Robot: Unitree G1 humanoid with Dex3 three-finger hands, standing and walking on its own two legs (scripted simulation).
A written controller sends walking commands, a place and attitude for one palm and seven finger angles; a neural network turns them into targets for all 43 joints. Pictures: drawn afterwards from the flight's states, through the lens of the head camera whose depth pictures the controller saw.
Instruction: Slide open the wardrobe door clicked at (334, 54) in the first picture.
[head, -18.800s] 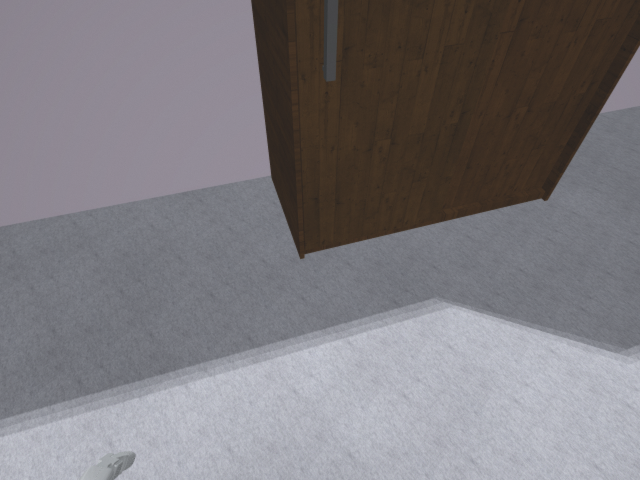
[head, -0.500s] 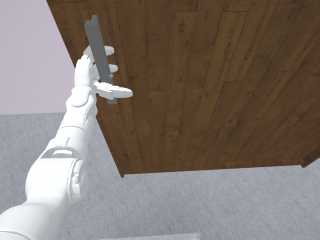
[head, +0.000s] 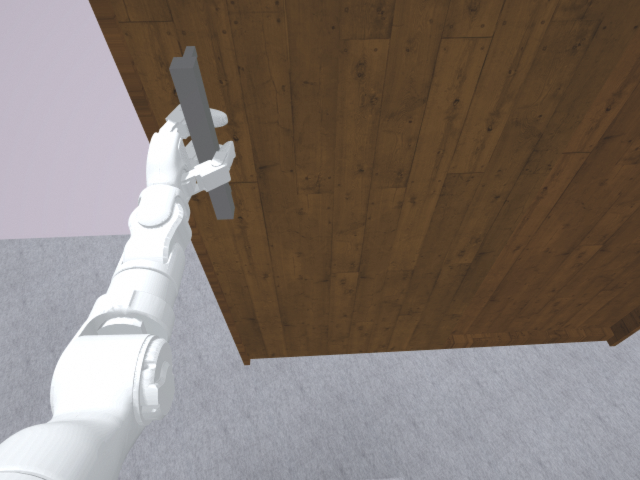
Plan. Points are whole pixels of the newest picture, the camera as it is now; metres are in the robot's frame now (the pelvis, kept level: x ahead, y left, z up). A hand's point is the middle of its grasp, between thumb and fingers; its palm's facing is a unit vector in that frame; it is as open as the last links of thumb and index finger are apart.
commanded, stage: grip the handle and tug to test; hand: left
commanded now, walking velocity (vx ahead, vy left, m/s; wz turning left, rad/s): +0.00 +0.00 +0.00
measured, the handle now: (210, 142) +0.53 +0.13 +0.14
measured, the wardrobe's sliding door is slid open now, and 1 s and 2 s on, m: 0.00 0.00 0.05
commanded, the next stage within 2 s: tug the door sideways, standing still in 0.78 s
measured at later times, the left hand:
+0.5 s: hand (220, 164) +0.47 +0.11 +0.15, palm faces +0.00 -1.00 +0.00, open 6.0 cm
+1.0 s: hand (220, 165) +0.47 +0.11 +0.15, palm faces +0.00 -1.00 +0.00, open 6.1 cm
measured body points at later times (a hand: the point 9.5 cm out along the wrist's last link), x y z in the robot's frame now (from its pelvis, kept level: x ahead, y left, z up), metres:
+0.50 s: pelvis +0.01 +0.00 +0.00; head +0.04 -0.01 +0.45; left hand +0.47 +0.17 +0.15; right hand +0.06 -0.26 -0.12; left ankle +0.02 +0.13 -0.72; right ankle -0.03 -0.12 -0.72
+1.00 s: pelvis +0.04 +0.00 +0.01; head +0.07 -0.01 +0.46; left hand +0.46 +0.16 +0.15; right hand +0.12 -0.25 -0.11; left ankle +0.02 +0.13 -0.72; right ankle -0.03 -0.12 -0.72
